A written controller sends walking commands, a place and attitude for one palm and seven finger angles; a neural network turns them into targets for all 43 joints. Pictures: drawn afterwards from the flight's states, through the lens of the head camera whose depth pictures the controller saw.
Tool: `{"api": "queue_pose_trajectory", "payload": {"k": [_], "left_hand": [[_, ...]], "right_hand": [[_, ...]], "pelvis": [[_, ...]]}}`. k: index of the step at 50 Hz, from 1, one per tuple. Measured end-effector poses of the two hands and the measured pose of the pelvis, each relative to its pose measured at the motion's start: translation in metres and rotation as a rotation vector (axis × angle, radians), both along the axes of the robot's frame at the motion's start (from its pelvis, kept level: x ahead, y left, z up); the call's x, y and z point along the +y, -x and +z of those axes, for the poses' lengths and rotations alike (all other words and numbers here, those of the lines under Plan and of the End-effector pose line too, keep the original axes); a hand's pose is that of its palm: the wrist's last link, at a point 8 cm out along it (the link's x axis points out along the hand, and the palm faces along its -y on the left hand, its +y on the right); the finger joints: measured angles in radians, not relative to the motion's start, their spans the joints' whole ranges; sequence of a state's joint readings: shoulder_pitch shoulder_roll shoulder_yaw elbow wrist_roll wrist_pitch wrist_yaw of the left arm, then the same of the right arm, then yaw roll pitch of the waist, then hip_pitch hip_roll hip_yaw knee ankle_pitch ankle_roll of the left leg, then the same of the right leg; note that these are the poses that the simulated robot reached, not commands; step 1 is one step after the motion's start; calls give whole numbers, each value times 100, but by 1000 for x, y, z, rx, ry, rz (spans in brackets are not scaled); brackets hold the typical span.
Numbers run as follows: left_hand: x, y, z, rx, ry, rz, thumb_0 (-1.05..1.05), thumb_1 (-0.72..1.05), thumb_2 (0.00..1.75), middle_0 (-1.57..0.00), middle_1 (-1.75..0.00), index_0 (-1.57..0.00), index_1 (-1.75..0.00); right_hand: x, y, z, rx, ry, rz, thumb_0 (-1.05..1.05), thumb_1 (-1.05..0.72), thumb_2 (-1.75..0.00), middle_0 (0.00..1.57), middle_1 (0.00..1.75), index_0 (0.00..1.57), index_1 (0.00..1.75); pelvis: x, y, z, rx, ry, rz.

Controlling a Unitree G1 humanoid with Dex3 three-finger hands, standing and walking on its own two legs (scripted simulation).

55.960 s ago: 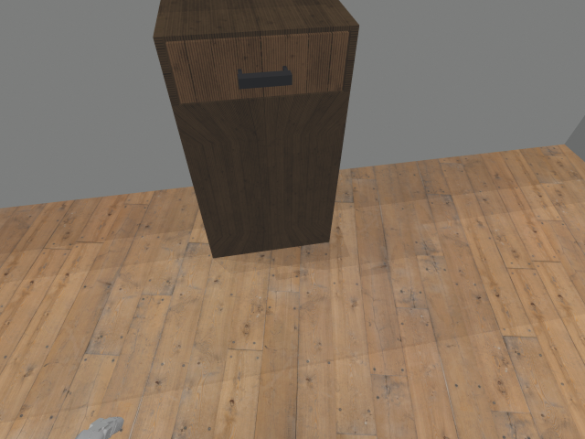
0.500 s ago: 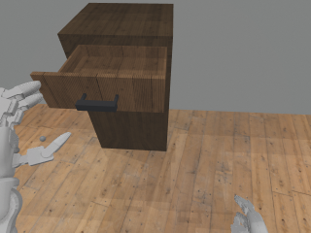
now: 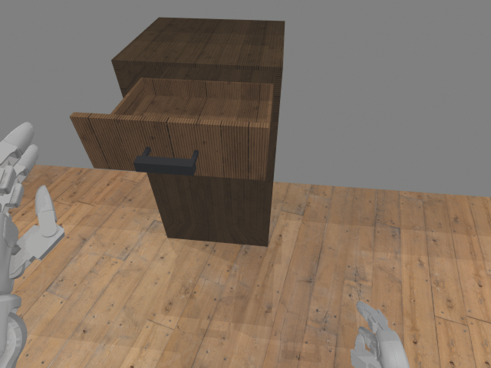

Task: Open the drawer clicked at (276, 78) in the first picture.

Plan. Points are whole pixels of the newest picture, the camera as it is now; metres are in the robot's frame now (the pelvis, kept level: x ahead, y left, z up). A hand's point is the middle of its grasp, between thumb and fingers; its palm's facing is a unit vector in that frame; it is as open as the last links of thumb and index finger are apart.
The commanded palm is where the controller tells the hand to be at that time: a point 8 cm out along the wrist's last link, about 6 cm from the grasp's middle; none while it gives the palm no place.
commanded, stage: step back with the hand held close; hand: left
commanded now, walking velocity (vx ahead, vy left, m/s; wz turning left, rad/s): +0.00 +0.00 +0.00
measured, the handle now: (168, 159) +0.53 +0.27 +0.03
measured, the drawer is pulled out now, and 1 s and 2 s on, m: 0.29 0.29 0.29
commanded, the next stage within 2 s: stop stepping back and stand still in 1.14 s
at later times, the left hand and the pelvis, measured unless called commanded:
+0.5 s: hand (34, 241) +0.17 +0.26 +0.22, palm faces +0.44 -0.76 -0.49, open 7.4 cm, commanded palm +0.10 +0.30 +0.22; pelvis -0.03 +0.02 -0.01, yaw +0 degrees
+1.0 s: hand out of the picture +0.04 +0.30 +0.22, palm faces +0.51 -0.75 -0.43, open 7.4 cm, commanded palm -0.03 +0.33 +0.22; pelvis -0.15 +0.05 -0.01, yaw +2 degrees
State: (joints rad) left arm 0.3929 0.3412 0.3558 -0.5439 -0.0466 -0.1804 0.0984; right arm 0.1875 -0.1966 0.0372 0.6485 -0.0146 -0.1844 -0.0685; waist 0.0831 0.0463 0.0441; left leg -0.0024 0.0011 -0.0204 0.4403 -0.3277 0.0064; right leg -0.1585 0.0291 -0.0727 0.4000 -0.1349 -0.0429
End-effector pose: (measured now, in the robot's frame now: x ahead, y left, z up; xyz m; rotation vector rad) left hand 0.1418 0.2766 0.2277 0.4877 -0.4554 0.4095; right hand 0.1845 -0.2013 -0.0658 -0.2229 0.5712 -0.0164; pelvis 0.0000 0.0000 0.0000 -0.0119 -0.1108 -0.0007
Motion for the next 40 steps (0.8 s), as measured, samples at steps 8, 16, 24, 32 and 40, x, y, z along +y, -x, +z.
{"api": "queue_pose_trajectory", "payload": {"k": [8,16,24,32,40], "left_hand": [[10,-7,-2,7,-86,5,1,88,90,-21,-30,-21,-31],[23,2,-23,91,-112,-50,1,89,90,-21,-30,-21,-31],[19,14,4,-4,-179,-46,1,89,90,-21,-30,-21,-31],[21,37,1,18,-188,-94,1,89,90,-21,-30,-21,-31],[49,97,-7,31,-180,-47,1,88,90,-21,-30,-21,-31]], "right_hand": [[-12,18,-6,76,60,-39,1,-90,-90,20,30,21,30],[-20,60,-6,167,152,-155,1,-90,-90,20,30,21,30],[-9,76,-8,144,81,-136,1,-90,-90,20,30,21,30],[-8,88,-1,117,47,-154,1,-90,-90,20,30,21,30],[7,119,5,89,134,-131,1,-90,-90,20,30,21,30]], "pelvis": [[7,9,-4,79,21,26],[25,16,-9,124,-13,17],[21,25,-6,143,-8,11],[25,63,-6,134,-5,10],[46,100,-10,124,6,23]]}}
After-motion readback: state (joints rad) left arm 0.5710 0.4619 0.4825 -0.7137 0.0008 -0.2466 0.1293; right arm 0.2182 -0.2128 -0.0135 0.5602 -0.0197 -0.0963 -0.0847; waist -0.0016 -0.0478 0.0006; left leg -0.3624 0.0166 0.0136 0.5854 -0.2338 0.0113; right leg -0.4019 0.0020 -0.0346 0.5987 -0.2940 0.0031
